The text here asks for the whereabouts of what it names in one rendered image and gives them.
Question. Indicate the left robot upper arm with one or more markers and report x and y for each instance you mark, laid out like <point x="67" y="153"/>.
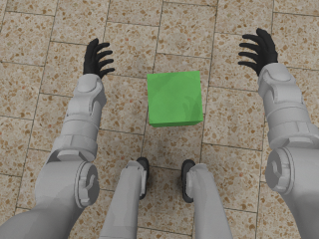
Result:
<point x="63" y="190"/>

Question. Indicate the right robot upper arm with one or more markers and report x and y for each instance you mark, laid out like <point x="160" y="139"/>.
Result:
<point x="293" y="172"/>

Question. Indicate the robot right forearm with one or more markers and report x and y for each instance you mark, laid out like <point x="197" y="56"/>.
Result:
<point x="285" y="110"/>

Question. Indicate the robot left hand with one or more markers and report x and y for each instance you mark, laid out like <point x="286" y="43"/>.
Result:
<point x="91" y="64"/>

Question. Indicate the carton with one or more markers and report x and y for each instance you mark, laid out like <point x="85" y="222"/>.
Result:
<point x="174" y="99"/>

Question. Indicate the robot left shin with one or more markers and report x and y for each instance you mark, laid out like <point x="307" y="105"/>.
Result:
<point x="132" y="163"/>

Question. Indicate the robot left forearm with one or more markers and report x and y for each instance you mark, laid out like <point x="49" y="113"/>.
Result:
<point x="78" y="137"/>

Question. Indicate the right robot thigh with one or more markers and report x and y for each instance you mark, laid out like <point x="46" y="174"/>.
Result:
<point x="210" y="220"/>

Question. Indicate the robot right hand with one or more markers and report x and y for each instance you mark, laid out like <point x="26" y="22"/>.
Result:
<point x="265" y="50"/>

